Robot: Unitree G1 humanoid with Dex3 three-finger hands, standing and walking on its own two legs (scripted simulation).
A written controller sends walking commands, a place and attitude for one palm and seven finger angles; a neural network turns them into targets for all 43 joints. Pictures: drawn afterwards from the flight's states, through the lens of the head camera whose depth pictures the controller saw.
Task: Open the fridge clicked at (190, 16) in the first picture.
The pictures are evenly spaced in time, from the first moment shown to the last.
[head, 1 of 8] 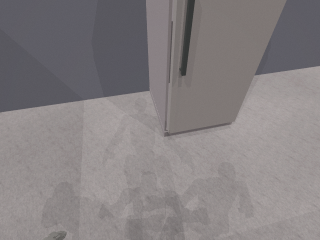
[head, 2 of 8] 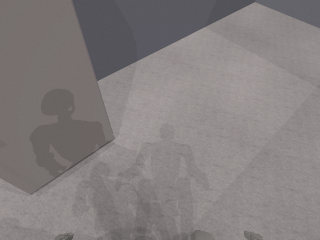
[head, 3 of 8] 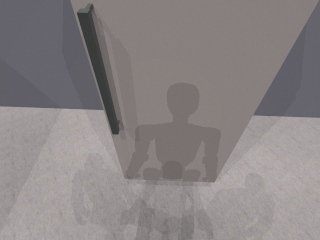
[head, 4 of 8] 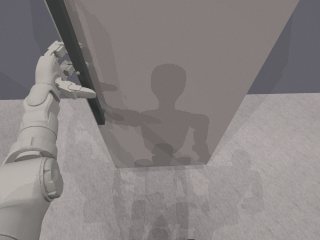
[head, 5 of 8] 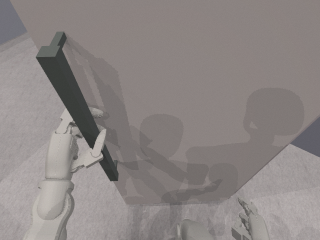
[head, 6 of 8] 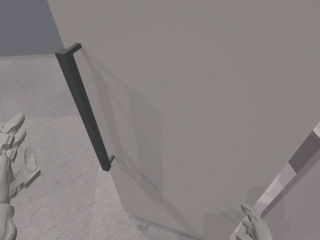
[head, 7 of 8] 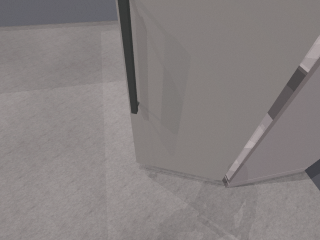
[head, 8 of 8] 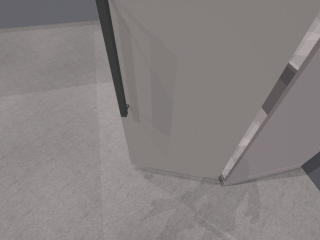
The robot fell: no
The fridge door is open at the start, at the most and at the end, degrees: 0 68 66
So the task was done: yes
